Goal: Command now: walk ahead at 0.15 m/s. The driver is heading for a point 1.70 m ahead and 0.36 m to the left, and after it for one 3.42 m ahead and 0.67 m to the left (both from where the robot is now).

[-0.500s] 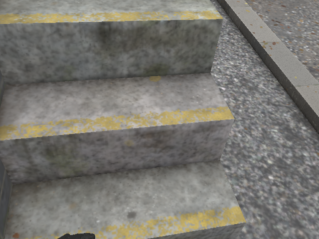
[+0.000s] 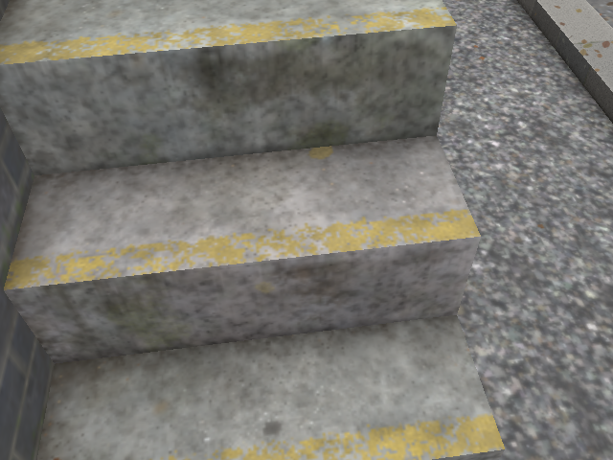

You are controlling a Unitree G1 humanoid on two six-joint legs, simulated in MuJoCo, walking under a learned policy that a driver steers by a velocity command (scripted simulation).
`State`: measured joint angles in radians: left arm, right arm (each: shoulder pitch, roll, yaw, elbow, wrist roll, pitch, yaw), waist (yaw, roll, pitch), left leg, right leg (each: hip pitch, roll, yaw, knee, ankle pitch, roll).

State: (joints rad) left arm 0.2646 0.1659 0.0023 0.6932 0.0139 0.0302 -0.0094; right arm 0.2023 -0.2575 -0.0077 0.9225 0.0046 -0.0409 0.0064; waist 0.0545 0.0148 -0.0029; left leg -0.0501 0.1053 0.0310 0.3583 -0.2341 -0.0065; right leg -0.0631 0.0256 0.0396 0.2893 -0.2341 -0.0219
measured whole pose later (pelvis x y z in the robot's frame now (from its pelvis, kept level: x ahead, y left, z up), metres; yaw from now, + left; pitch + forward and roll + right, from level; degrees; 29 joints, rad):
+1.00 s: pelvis -0.08 +0.04 +0.00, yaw +0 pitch -3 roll +1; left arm 0.29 0.18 0.01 0.76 -0.03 0.04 0.00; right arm 0.31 -0.16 -0.03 0.96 0.01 -0.02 -0.01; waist 0.03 -0.06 0.05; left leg -0.07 0.03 0.03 0.28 -0.16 -0.03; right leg -0.14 -0.05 0.06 0.33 -0.14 0.05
